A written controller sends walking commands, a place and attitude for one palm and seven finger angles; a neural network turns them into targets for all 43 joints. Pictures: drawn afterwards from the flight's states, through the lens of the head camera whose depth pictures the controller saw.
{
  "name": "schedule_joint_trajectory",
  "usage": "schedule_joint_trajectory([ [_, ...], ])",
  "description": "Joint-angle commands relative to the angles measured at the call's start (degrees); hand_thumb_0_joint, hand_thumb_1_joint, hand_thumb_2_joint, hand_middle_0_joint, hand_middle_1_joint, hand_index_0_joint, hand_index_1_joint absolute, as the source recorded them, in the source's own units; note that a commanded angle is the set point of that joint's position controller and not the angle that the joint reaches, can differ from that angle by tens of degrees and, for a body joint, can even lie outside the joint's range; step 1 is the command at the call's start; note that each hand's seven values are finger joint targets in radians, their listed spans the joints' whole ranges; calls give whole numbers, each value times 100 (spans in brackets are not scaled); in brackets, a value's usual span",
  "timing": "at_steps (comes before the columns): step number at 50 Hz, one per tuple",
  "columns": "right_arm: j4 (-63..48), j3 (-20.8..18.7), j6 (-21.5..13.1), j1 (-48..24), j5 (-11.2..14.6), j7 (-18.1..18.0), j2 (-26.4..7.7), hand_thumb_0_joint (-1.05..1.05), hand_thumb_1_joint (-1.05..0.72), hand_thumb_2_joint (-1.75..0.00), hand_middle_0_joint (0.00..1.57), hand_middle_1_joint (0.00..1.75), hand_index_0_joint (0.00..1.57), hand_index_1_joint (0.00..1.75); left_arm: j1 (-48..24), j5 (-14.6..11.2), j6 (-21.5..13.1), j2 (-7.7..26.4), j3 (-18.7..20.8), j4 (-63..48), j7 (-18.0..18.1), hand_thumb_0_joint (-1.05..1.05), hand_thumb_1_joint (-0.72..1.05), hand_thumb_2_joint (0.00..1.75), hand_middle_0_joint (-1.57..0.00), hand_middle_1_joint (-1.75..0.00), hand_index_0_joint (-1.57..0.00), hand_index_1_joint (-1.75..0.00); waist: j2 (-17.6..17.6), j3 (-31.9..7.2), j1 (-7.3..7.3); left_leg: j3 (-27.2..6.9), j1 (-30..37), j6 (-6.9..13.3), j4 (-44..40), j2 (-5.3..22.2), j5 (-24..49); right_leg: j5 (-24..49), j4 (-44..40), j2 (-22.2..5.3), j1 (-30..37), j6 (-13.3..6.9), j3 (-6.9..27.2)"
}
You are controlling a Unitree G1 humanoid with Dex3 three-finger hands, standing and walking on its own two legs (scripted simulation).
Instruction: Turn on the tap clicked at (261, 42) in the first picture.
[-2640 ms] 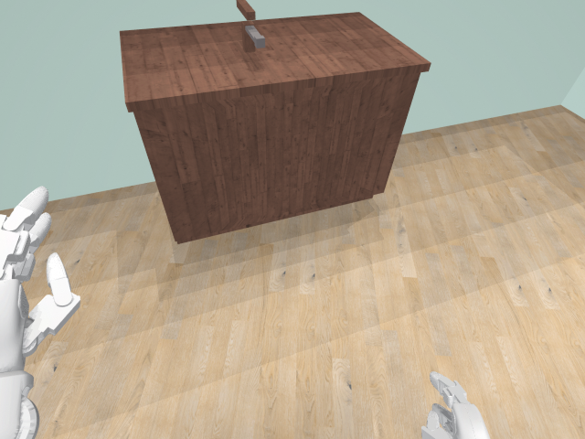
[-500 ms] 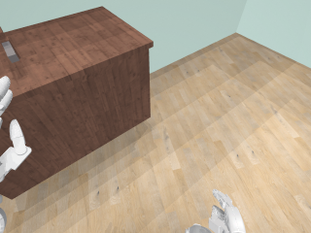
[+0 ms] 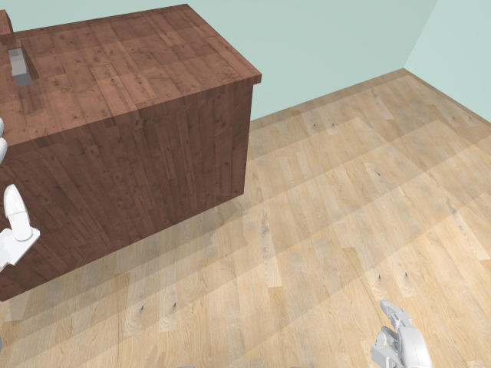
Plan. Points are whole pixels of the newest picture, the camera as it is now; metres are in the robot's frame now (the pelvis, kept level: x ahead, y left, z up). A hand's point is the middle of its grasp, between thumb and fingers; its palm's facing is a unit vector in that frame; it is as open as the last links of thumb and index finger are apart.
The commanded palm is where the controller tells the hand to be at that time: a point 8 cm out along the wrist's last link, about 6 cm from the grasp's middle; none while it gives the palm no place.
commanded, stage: turn to face it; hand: left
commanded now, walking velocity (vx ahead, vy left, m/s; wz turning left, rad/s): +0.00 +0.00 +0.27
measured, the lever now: (22, 77) +0.68 +0.54 +0.06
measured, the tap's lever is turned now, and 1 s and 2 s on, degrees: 0 0 0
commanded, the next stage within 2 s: take the last steps up to it in 0.14 s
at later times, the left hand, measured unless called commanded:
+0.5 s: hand (24, 325) +0.14 +0.21 +0.19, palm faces +0.52 -0.74 -0.43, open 7.4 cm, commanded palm +0.07 +0.25 +0.19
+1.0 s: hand out of the picture +0.14 +0.25 +0.19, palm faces +0.59 -0.68 -0.44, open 7.4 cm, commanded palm +0.07 +0.28 +0.19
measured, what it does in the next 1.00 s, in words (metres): steps on the spot: right foot, then left foot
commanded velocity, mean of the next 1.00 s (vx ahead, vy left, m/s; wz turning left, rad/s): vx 0.23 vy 0.07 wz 0.13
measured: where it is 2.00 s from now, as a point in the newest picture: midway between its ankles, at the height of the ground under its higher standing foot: outside the picture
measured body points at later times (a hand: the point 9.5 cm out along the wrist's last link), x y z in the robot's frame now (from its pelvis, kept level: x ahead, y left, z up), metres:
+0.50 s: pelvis -0.03 -0.06 +0.02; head -0.01 -0.07 +0.47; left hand +0.11 +0.24 +0.21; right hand +0.16 -0.28 -0.08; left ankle -0.07 +0.07 -0.67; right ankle +0.00 -0.15 -0.73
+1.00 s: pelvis -0.02 -0.03 +0.00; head -0.02 -0.05 +0.45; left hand +0.10 +0.28 +0.21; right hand +0.17 -0.19 -0.12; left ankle -0.08 +0.08 -0.70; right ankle +0.04 -0.11 -0.73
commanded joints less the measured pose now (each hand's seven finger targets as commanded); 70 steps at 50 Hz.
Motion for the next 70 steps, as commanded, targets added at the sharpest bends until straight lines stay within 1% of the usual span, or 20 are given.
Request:
schedule_joint_trajectory([
  [1, -656, -133, -464, -136, 56, 173, -604, 0, -90, -90, 20, 30, 20, 30, -90, 6, -282, 603, 317, -1423, -58, 0, 90, 90, -20, -30, -20, -30, 1718, -1338, 87, -1797, 1640, 817, -899, 1563, 4337, 155, 331, 218, -700, 112, 425],
  [11, -562, 100, -516, -253, 56, 114, -476, 0, -90, -90, 20, 30, 20, 30, -479, -98, 26, 502, 242, -624, -93, 0, 90, 90, -20, -30, -20, -30, 1131, -951, 164, -1226, 61, 261, -770, 992, 1149, 1572, -2642, 346, 1397, 96, 231],
  [14, -616, 55, -441, -383, 64, 97, -430, 0, -90, -90, 20, 30, 20, 30, -785, -131, 196, 684, 196, -376, -72, 0, 90, 90, -20, -30, -20, -30, -1437, -758, 203, -612, -840, -308, 2122, -243, -1334, 2047, -3594, -1817, 803, -909, 2780],
  [18, -446, 231, -274, -677, -5, 28, -309, 0, -90, -90, 20, 30, 20, 30, -617, -33, -18, 694, 251, -449, -82, 0, 90, 90, -20, -30, -20, -30, -463, -666, 138, -748, -1398, -410, 2971, 83, -659, 2787, -3317, -1505, 1056, -883, 1334],
  [27, -593, 10, -414, -387, -56, -45, -391, 0, -90, -90, 20, 30, 20, 30, -300, 39, -201, 635, 358, -720, 102, 0, 90, 90, -20, -30, -20, -30, -796, -1160, 329, 28, -501, -157, 167, 3, -936, 1574, -3229, -1583, 1688, -1077, 1520],
  [30, -573, -22, -453, -155, -32, -88, -422, 0, -90, -90, 20, 30, 20, 30, -620, 36, -216, 544, 230, -909, 155, 0, 90, 90, -20, -30, -20, -30, -218, -1290, 93, 209, 835, -78, -1157, -144, -390, 1054, -2445, -1086, 1146, -704, 996],
  [31, -580, -57, -459, -90, -19, -128, -520, 0, -90, -90, 20, 30, 20, 30, -732, 23, -252, 539, 204, -928, 154, 0, 90, 90, -20, -30, -20, -30, 536, -1213, 11, -316, 1452, 146, -1506, 239, -304, 878, -1574, -645, 432, -452, 669],
  [32, -630, -89, -465, -152, 1, -115, -694, 0, -90, -90, 20, 30, 20, 30, -778, 24, -306, 427, 123, -957, 143, 0, 90, 90, -20, -30, -20, -30, 1841, -1000, 21, -1827, 1928, 636, -1815, 1307, 197, 391, -292, 70, -721, -124, 17],
  [34, -415, -51, -557, -207, 34, -71, -545, 0, -90, -90, 20, 30, 20, 30, -712, 180, -400, 653, 225, -405, 44, 0, 90, 90, -20, -30, -20, -30, 1879, -603, 51, -3036, 1314, 1343, -2222, 2158, -264, -306, 1349, -24, -1682, -140, 482],
  [38, -286, -25, -697, -269, 48, 6, -523, 0, -90, -90, 20, 30, 20, 30, -910, 203, -430, 611, 149, -921, -77, 0, 90, 90, -20, -30, -20, -30, 1503, -366, 146, -1435, 695, 980, -1975, 1377, 343, 629, 520, -89, -1095, -40, 148],
  [44, -246, 86, -623, -341, -13, -33, -513, 0, -90, -90, 20, 30, 20, 30, -679, 117, -237, 462, 123, -186, -105, 0, 90, 90, -20, -30, -20, -30, 1182, -539, 145, -900, -52, 532, -1405, 1150, -568, 1066, -1796, 373, 959, -31, -376],
  [46, -239, 86, -516, -348, -24, -58, -433, 0, -90, -90, 20, 30, 20, 30, -772, 165, -197, 661, 272, 42, -88, 0, 90, 90, -20, -30, -20, -30, 97, -735, 183, -497, -830, 298, 166, 728, -924, 743, -2679, -232, 1896, -395, 692],
  [47, -290, 86, -477, -345, -6, -35, -319, 0, -90, -90, 20, 30, 20, 30, -830, 164, -185, 862, 420, 79, -73, 0, 90, 90, -20, -30, -20, -30, -1358, -827, 180, 9, -1789, 13, 1804, 4, -1380, 479, -3364, -1436, 2307, -1014, 2877],
  [48, -349, 4, -503, -481, -5, 34, -492, 0, -90, -90, 20, 30, 20, 30, -971, 89, -183, 825, 405, 103, -99, 0, 90, 90, -20, -30, -20, -30, -1593, -857, 262, -470, -2088, -118, 2942, -103, -1523, -160, -3846, -2056, 2071, -1289, 3957],
  [49, -284, -5, -502, -501, -12, 63, -483, 0, -90, -90, 20, 30, 20, 30, -1019, 61, -236, 798, 365, 92, -131, 0, 90, 90, -20, -30, -20, -30, -1230, -549, 218, -841, -2085, -184, 3358, 113, -1240, -689, -4012, -2090, 1514, -1401, 3954],
  [54, -290, 151, -378, -572, -18, 31, -340, 0, -90, -90, 20, 30, 20, 30, -662, 103, -422, 810, 424, -655, -107, 0, 90, 90, -20, -30, -20, -30, -477, -772, 131, -438, -988, -232, 1840, 440, -496, 1217, -3555, -1438, 795, -1094, 1263],
  [61, -485, 7, -489, -217, -38, -149, -426, 0, -90, -90, 20, 30, 20, 30, -606, 61, -313, 616, 321, -886, 78, 0, 90, 90, -20, -30, -20, -30, 179, -974, 108, 295, 1057, -139, -986, 45, -100, 462, -2432, -686, 551, -705, 785],
  [63, -594, -85, -484, -181, 40, -180, -676, 0, -90, -90, 20, 30, 20, 30, -737, 46, -352, 436, 211, -893, 65, 0, 90, 90, -20, -30, -20, -30, 1922, -849, 35, -1873, 1843, 528, -1682, 1491, 179, 254, -247, 253, -792, -200, 23],
  [65, -471, -13, -556, -323, 3, -110, -526, 0, -90, -90, 20, 30, 20, 30, -812, 148, -417, 722, 385, -451, 3, 0, 90, 90, -20, -30, -20, -30, 2001, -486, 2, -3087, 1122, 1205, -2376, 2261, -733, -315, 1377, 70, -1498, -224, 536],
  [70, -391, -25, -691, -228, 23, 17, -524, 0, -90, -90, 20, 30, 20, 30, -270, 111, -404, 451, 173, -1125, -78, 0, 90, 90, -20, -30, -20, -30, 1673, -874, 93, -1219, 1346, 837, -1772, 1548, 1328, 649, 320, 47, -1116, -107, 140],
])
